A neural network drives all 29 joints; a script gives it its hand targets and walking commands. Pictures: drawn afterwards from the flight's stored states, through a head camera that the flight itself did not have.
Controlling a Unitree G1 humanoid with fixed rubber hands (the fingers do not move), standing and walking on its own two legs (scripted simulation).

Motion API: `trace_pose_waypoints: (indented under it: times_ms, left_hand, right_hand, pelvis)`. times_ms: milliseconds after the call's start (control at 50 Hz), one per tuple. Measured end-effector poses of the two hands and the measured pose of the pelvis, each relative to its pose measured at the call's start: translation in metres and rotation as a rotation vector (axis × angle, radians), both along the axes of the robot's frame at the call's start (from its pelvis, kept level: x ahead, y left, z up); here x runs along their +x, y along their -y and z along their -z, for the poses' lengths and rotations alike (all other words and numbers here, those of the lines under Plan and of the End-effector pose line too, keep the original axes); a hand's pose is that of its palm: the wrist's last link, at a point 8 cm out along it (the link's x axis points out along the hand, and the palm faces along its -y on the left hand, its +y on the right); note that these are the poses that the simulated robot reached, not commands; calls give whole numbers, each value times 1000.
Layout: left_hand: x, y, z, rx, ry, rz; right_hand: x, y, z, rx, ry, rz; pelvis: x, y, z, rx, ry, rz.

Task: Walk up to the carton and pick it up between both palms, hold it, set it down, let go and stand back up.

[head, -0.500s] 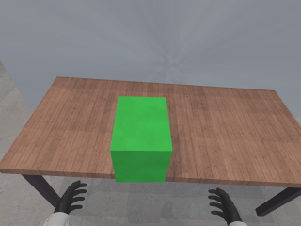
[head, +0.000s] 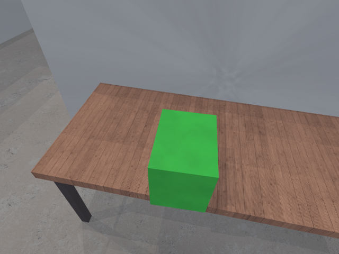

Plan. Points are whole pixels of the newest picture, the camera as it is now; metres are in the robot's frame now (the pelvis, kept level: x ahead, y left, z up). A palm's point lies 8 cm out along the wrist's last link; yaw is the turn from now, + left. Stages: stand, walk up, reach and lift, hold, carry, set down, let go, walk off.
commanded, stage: stand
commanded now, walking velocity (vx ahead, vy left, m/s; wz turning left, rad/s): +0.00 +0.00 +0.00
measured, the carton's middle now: (183, 159) +0.45 -0.03 -0.09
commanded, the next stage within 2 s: none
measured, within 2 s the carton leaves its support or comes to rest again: neither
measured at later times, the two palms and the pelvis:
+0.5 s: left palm out of the picture +0.03 +0.24 -0.14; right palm out of the picture +0.09 -0.24 -0.13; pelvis +0.03 -0.01 -0.01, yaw +3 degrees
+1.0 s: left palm out of the picture +0.00 +0.20 -0.15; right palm out of the picture +0.06 -0.24 -0.15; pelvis +0.05 -0.02 +0.00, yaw +4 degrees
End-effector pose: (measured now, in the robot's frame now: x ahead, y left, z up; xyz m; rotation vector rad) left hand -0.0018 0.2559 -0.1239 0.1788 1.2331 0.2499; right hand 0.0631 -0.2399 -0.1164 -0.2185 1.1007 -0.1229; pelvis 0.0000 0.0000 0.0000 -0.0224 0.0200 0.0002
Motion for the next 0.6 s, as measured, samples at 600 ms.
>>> trace_pose_waypoints:
  times_ms: [600]
  left_hand:
    - [26,23,19,-26,-86,-72]
  right_hand:
    - [18,4,22,-9,-123,5]
  pelvis:
    - [34,11,6,3,35,-52]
